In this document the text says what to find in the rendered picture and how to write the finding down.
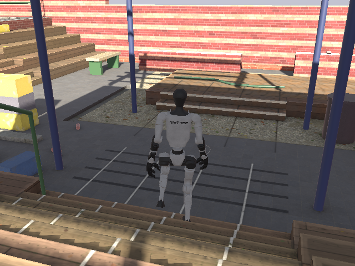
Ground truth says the robot right hand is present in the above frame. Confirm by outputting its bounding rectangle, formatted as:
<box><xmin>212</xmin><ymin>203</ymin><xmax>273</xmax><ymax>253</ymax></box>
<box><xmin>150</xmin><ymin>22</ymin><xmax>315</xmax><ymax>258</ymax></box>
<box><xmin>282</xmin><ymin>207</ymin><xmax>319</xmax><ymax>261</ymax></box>
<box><xmin>196</xmin><ymin>157</ymin><xmax>208</xmax><ymax>170</ymax></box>

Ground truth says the right robot upper arm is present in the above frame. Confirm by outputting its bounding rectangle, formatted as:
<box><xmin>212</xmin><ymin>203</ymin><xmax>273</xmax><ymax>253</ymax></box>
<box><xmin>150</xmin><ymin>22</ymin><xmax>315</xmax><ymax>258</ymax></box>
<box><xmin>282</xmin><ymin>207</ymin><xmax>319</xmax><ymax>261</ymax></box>
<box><xmin>191</xmin><ymin>113</ymin><xmax>203</xmax><ymax>144</ymax></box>

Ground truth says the robot torso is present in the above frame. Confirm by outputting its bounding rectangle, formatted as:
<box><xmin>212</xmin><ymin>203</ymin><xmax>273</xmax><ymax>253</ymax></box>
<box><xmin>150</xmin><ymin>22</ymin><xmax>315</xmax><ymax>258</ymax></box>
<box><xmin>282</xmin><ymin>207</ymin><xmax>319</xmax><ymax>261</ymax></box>
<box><xmin>166</xmin><ymin>110</ymin><xmax>192</xmax><ymax>166</ymax></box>

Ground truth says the robot left hand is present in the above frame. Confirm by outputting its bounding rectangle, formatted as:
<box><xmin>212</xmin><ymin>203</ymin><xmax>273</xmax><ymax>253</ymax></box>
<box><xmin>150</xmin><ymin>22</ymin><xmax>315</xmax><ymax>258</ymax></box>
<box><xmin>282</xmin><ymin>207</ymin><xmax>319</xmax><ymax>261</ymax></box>
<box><xmin>146</xmin><ymin>162</ymin><xmax>160</xmax><ymax>178</ymax></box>

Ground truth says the robot left forearm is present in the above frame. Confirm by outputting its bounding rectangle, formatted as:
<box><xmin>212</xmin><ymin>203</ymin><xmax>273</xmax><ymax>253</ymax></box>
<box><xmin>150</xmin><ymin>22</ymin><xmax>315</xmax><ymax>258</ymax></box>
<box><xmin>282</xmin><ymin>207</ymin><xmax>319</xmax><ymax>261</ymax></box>
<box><xmin>148</xmin><ymin>135</ymin><xmax>159</xmax><ymax>163</ymax></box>

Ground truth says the left robot upper arm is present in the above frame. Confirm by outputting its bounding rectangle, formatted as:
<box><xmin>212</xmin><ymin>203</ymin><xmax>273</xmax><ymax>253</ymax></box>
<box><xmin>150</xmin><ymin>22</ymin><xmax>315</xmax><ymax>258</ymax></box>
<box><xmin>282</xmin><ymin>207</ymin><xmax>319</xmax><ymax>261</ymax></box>
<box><xmin>154</xmin><ymin>112</ymin><xmax>168</xmax><ymax>144</ymax></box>

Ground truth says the right robot thigh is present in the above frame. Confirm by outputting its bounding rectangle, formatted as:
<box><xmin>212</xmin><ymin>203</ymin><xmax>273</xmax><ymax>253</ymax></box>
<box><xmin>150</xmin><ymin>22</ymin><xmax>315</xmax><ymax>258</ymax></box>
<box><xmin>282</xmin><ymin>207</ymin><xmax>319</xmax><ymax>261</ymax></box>
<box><xmin>182</xmin><ymin>155</ymin><xmax>196</xmax><ymax>194</ymax></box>

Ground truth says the robot right forearm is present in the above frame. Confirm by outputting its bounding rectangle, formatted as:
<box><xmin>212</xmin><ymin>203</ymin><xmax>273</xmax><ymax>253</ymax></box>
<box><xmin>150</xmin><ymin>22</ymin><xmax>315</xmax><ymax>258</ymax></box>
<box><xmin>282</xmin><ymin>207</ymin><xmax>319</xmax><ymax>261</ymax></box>
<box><xmin>197</xmin><ymin>137</ymin><xmax>207</xmax><ymax>160</ymax></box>

